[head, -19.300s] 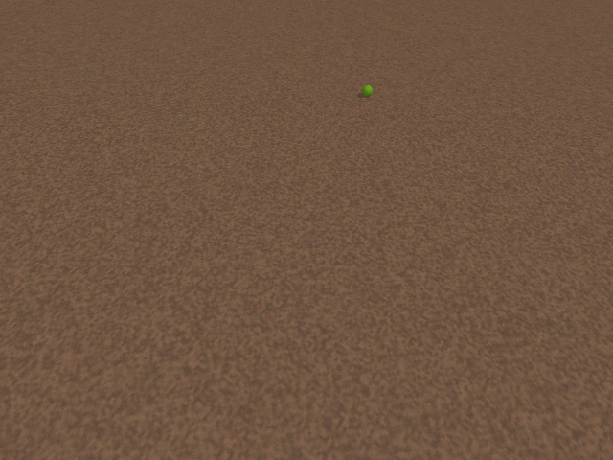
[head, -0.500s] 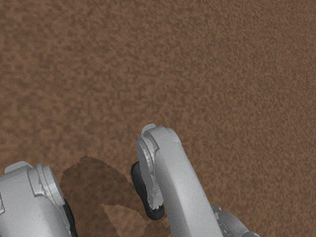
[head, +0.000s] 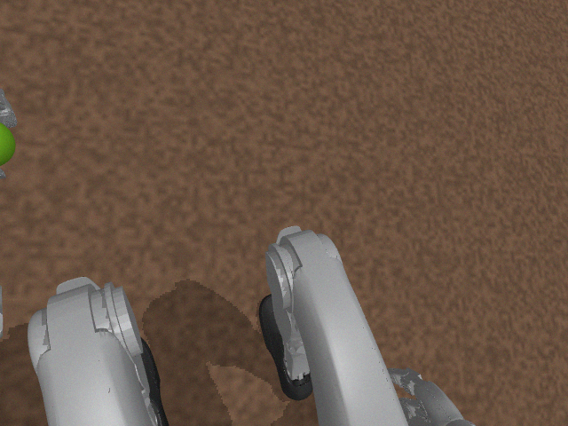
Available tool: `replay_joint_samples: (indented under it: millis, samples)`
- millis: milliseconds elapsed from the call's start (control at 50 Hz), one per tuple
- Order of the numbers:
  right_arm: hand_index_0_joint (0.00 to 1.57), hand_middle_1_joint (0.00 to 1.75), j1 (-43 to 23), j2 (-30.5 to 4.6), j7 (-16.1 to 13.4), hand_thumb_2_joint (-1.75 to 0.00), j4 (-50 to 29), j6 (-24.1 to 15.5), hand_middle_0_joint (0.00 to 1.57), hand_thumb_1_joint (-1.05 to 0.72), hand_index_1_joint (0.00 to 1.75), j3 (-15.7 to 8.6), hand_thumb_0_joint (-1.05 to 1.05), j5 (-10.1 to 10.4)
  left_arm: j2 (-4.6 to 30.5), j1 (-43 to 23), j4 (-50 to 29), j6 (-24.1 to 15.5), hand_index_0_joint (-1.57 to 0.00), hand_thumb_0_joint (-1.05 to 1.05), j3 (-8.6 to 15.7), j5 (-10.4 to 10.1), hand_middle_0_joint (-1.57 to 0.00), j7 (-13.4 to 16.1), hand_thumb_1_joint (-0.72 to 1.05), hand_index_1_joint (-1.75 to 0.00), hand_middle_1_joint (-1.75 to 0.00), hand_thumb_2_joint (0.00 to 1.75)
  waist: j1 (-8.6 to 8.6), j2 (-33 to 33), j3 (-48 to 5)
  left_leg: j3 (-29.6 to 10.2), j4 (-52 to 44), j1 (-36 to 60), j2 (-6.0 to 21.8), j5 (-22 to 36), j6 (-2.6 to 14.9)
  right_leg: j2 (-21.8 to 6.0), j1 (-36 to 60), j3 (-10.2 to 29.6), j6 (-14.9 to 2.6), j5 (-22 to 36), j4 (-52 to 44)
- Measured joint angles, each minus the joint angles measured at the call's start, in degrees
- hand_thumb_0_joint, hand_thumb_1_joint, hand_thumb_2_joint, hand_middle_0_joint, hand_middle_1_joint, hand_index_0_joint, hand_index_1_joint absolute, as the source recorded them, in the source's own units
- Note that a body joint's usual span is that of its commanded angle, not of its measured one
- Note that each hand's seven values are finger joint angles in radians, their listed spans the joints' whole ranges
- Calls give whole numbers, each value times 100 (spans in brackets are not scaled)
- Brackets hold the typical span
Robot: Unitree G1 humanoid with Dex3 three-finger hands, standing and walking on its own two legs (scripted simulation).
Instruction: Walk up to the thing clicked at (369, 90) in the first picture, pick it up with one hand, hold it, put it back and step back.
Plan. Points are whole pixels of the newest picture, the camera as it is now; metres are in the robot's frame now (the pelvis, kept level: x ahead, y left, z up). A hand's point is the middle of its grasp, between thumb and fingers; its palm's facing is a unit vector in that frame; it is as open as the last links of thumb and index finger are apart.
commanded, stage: lift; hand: left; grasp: from above
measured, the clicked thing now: out of the picture +0.52 +0.30 -0.16
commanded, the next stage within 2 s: hold in 1.62 s
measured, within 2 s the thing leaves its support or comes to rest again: neither
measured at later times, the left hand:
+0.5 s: hand out of the picture +0.44 +0.31 -0.02, palm faces -0.44 -0.10 -0.89, open 9.0 cm
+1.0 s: hand out of the picture +0.35 +0.29 +0.19, palm faces -0.42 -0.14 -0.90, open 8.9 cm
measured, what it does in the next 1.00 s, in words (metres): rises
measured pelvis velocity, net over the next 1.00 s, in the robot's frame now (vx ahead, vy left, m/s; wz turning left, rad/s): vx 0.01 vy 0.00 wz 0.13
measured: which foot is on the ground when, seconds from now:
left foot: down 0.00-1.00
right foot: down 0.00-1.00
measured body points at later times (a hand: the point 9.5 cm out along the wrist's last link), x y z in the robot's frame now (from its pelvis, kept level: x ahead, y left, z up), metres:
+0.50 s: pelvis -0.01 +0.00 +0.08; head +0.19 +0.06 +0.48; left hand +0.46 +0.31 +0.03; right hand +0.09 -0.27 -0.04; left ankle +0.08 +0.14 -0.30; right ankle +0.11 -0.13 -0.30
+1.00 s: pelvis +0.01 +0.00 +0.26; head +0.12 +0.03 +0.69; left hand +0.37 +0.29 +0.24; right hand +0.16 -0.24 +0.13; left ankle +0.08 +0.14 -0.30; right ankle +0.11 -0.13 -0.30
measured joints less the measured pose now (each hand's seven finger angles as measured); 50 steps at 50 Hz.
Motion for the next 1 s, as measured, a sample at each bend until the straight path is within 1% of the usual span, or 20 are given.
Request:
replay_joint_samples:
  millis: [80, 140, 220, 300, 520, 620, 760, 900, 1000]
  samples:
    - [20, 30, 93, 13, -70, -90, 10, 110, 20, -92, 30, -81, 0, 62, -96, 120, -207, 92, -72, -1, 22, -131, -66, -159, 8, -71, -76, 52, 48, 47, -78, 46, -133, 55, -6, 25, 3, -28, 45, 22, -3, 6, -103]
    - [20, 30, 135, 31, -112, -90, 17, 192, 20, -92, 30, -155, 0, 111, -175, 282, -438, 167, -71, -1, 14, -249, -65, -340, 9, -72, -77, 53, 105, 76, -136, 93, -258, 147, 6, 31, 15, -39, 119, 49, 8, 12, -208]
    - [20, 30, 177, 57, -172, -90, 36, 280, 20, -92, 30, -281, 0, 206, -332, 583, -881, 188, -69, -1, -28, -349, -63, -545, 9, -74, -78, 54, 231, 123, -238, 177, -467, 321, 18, 41, 36, -65, 272, 96, 5, 12, -383]
    - [20, 30, 182, 76, -228, -90, 19, 347, 20, -92, 30, -407, 0, 296, -470, 864, -1280, 172, -68, -1, -64, -453, -61, -680, 10, -75, -79, 54, 360, 162, -367, 262, -711, 530, 22, 68, 61, -98, 463, 140, -4, 26, -594]
    - [20, 30, 38, 149, -418, -90, -73, 397, 20, -91, 30, -642, 0, 558, -805, 1623, -2177, 281, -67, -1, -340, -787, -60, -929, 12, -75, -81, 52, 724, 251, -815, 483, -1591, 1357, 63, 124, 127, -161, 1222, 236, -14, 100, -1421]
    - [20, 30, -57, 212, -521, -90, -90, 403, 20, -91, 30, -693, 0, 654, -973, 2009, -2613, 366, -68, -1, -434, -911, -60, -1009, 13, -74, -80, 49, 860, 258, -904, 559, -2093, 1939, 71, 150, 128, -196, 1772, 255, -18, 135, -1899]
    - [20, 30, -155, 296, -677, -90, -46, 411, 20, -91, 30, -777, 0, 740, -1195, 2565, -3199, 525, -70, -1, -536, -1023, -62, -1084, 14, -71, -78, 45, 1004, 270, -945, 649, -2931, 2946, 95, 238, 116, -223, 2730, 257, -45, 252, -2718]
    - [20, 30, -126, 345, -847, -90, 49, 383, 20, -91, 30, -794, 0, 837, -1429, 3223, -3662, 672, -72, -1, -658, -1155, -64, -1133, 14, -69, -76, 43, 1091, 296, -933, 769, -4006, 4230, 131, 404, 105, -233, 3952, 279, -78, 455, -3775]
    - [20, 30, -28, 368, -976, -90, 133, 283, 20, -91, 30, -788, 1, 899, -1568, 3584, -3732, 686, -73, -1, -772, -1199, -65, -1069, 14, -68, -76, 42, 1130, 285, -885, 862, -4820, 5227, 143, 554, 101, -243, 4907, 304, -93, 623, -4571]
